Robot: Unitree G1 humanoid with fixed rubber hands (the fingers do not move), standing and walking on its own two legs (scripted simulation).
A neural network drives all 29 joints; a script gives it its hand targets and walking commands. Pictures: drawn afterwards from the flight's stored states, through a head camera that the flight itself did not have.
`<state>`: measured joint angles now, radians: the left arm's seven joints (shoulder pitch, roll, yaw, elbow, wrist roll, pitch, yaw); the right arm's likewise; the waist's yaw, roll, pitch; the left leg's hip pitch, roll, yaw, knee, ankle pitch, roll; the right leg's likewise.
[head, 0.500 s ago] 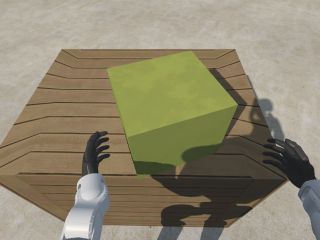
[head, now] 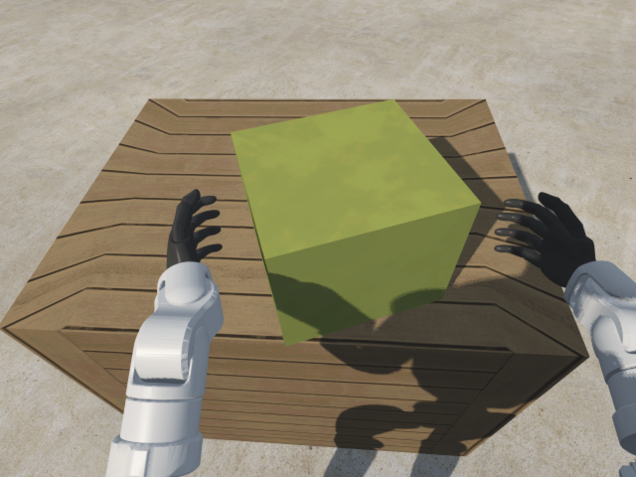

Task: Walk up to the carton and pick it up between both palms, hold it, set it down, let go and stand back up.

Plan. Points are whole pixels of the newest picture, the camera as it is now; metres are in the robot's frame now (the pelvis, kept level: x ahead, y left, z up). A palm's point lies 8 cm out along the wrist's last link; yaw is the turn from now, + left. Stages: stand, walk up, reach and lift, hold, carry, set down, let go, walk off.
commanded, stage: reach and lift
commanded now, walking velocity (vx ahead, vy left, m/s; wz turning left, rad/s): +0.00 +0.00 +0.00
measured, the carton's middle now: (341, 219) +0.49 +0.02 +0.03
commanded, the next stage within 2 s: none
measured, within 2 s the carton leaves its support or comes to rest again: neither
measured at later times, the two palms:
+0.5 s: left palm (192, 226) +0.36 +0.19 +0.14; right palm (539, 206) +0.44 -0.23 +0.12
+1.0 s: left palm (195, 194) +0.41 +0.20 +0.15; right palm (513, 160) +0.50 -0.20 +0.15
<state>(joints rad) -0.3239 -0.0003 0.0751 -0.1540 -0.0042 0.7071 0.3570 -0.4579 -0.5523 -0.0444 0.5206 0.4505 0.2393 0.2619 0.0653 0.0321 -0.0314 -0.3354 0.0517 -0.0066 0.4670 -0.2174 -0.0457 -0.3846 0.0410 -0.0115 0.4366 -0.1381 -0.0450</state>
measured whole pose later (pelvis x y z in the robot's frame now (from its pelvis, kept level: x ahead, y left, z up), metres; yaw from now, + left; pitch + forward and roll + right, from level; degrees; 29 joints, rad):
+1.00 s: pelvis +0.03 +0.00 +0.00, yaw +0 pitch +8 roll +0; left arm -0.69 0.00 0.17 0.19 -0.01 0.69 0.33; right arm -0.89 -0.57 0.05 0.83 0.44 0.29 0.21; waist 0.14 0.04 -0.03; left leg -0.34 0.06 -0.01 0.44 -0.24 -0.05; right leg -0.38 0.05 -0.01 0.40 -0.16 -0.04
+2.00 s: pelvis +0.05 +0.01 +0.00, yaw +0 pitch +18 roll -1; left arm -0.55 -0.05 0.17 0.49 -0.01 0.09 0.23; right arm -0.90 -0.56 0.17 1.06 0.41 -0.17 0.22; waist 0.18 0.08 -0.07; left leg -0.51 0.06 -0.01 0.44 -0.24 -0.05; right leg -0.54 0.05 -0.01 0.38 -0.15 -0.04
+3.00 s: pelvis +0.03 +0.00 +0.00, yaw +0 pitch +17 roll -1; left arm -0.60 -0.10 0.18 0.53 -0.01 0.09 0.28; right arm -0.90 -0.45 0.03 1.08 0.18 -0.12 0.22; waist 0.18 0.06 -0.09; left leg -0.51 0.06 -0.01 0.44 -0.22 -0.05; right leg -0.55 0.05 -0.01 0.38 -0.12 -0.04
